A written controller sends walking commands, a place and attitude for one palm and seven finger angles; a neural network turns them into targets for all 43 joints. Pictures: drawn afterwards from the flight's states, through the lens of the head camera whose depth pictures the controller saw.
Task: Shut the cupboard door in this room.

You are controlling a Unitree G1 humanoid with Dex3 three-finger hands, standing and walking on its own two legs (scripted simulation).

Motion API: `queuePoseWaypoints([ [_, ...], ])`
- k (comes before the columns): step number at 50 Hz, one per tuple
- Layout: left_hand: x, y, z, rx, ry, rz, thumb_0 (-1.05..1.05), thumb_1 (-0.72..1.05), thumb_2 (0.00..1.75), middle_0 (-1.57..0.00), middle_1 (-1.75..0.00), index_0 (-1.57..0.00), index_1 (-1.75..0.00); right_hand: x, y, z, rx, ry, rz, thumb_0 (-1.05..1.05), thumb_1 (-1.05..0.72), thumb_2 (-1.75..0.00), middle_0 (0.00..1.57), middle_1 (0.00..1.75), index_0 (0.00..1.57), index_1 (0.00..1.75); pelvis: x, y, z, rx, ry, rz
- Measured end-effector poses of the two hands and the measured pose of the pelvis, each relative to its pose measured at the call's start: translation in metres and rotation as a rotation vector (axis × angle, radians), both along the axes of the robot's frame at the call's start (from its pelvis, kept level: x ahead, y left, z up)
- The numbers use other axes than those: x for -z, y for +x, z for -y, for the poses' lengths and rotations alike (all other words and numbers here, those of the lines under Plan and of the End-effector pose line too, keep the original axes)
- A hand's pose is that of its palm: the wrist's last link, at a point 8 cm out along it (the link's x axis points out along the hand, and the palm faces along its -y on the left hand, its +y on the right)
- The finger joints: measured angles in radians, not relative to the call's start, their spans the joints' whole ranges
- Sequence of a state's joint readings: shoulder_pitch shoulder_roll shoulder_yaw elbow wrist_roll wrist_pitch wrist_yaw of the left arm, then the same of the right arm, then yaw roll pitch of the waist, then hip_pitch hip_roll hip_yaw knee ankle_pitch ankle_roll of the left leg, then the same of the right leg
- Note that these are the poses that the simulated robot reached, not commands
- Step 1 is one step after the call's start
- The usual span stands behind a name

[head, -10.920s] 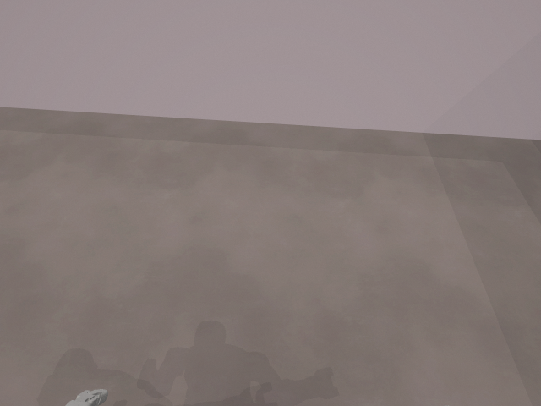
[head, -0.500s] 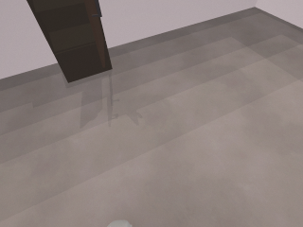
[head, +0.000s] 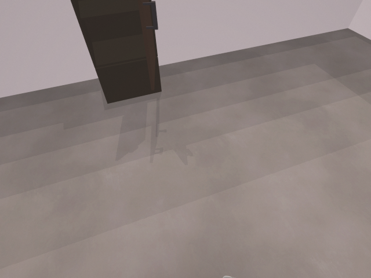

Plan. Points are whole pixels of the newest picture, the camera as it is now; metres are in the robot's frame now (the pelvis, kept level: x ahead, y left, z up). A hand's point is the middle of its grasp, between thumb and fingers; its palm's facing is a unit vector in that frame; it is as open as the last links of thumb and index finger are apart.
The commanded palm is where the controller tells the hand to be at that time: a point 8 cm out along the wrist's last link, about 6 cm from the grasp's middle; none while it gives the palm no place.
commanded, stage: stand and wait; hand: left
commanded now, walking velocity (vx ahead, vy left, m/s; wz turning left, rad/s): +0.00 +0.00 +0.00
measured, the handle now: (150, 16) +1.27 +0.22 +0.02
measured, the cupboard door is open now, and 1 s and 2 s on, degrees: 74 74 74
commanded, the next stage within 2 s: look at it before walking up in 0.34 s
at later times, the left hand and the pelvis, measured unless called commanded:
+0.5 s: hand out of the picture +0.02 +0.15 -0.17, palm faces +0.11 -0.98 -0.16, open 7.4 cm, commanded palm none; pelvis +0.03 -0.02 +0.01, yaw +2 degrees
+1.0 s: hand out of the picture +0.02 +0.17 -0.17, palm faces +0.05 -0.99 -0.15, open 7.4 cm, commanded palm none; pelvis +0.04 +0.01 +0.01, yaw +0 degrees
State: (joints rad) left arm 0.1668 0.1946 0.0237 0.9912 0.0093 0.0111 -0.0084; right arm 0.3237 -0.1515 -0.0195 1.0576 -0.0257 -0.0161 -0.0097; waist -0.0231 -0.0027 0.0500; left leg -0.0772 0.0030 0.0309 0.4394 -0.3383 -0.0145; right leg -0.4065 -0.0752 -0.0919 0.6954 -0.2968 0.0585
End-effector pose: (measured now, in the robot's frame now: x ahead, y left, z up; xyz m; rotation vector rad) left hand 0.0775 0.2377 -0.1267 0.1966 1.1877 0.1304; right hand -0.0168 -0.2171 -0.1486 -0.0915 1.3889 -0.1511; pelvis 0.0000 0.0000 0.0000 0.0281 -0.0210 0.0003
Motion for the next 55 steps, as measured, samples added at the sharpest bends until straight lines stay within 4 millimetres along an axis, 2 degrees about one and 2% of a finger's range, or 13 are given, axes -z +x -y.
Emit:
queuePoseWaypoints([
  [3,0.005,0.011,0.020,0.004,0.009,0.015,0.01,0.91,0.90,-0.19,-0.30,-0.20,-0.30,0.018,0.007,0.011,0.011,0.024,-0.025,0.00,-0.90,-0.90,0.21,0.30,0.20,0.30,0.010,0.012,0.013,-0.002,0.002,0.013],
  [6,0.002,0.008,0.035,-0.031,0.000,0.016,0.00,0.91,0.90,-0.19,-0.30,-0.20,-0.30,0.018,0.019,0.021,-0.001,0.026,-0.042,0.00,-0.91,-0.90,0.20,0.30,0.20,0.30,0.007,0.017,0.021,-0.027,-0.004,0.020],
  [12,-0.005,-0.007,0.036,-0.089,0.020,-0.021,-0.01,0.94,0.90,-0.20,-0.30,-0.20,-0.30,0.005,0.051,0.035,-0.048,0.009,-0.005,0.00,-0.91,-0.90,0.20,0.30,0.20,0.30,-0.004,0.021,0.031,-0.042,-0.006,0.010],
  [19,0.009,-0.040,0.035,-0.131,-0.020,-0.112,0.00,0.92,0.90,-0.20,-0.30,-0.20,-0.30,-0.003,0.073,0.034,-0.083,-0.029,0.045,0.00,-0.91,-0.90,0.20,0.30,0.20,0.30,-0.003,0.024,0.026,-0.041,-0.036,0.002],
  [22,0.018,-0.055,0.036,-0.146,-0.050,-0.159,0.00,0.91,0.90,-0.20,-0.30,-0.20,-0.30,-0.007,0.070,0.030,-0.088,-0.048,0.040,0.00,-0.92,-0.90,0.20,0.30,0.20,0.30,-0.002,0.026,0.022,-0.038,-0.041,0.008],
  [28,0.018,-0.077,0.042,-0.149,-0.093,-0.228,0.00,0.91,0.90,-0.19,-0.30,-0.20,-0.30,-0.014,0.058,0.014,-0.086,-0.042,0.006,0.00,-0.92,-0.90,0.20,0.30,0.20,0.30,-0.008,0.031,0.013,-0.031,-0.031,0.012],
  [36,0.015,-0.091,0.039,-0.136,-0.098,-0.286,0.00,0.91,0.90,-0.20,-0.30,-0.20,-0.30,-0.010,0.039,-0.011,-0.053,-0.002,-0.039,0.00,-0.91,-0.90,0.20,0.30,0.20,0.30,-0.010,0.033,0.000,-0.019,-0.027,0.009],
  [46,0.015,-0.077,0.025,-0.115,-0.079,-0.274,0.00,0.91,0.90,-0.19,-0.30,-0.20,-0.30,-0.008,0.022,-0.034,-0.017,0.028,-0.083,0.00,-0.91,-0.90,0.20,0.30,0.20,0.30,-0.009,0.038,-0.011,-0.010,-0.026,0.001],
  [55,0.017,-0.056,0.016,-0.093,-0.073,-0.248,0.01,0.91,0.90,-0.19,-0.30,-0.20,-0.30,-0.007,0.026,-0.037,0.004,0.012,-0.076,0.00,-0.91,-0.90,0.20,0.30,0.20,0.30,-0.007,0.044,-0.017,0.006,-0.026,-0.001],
])
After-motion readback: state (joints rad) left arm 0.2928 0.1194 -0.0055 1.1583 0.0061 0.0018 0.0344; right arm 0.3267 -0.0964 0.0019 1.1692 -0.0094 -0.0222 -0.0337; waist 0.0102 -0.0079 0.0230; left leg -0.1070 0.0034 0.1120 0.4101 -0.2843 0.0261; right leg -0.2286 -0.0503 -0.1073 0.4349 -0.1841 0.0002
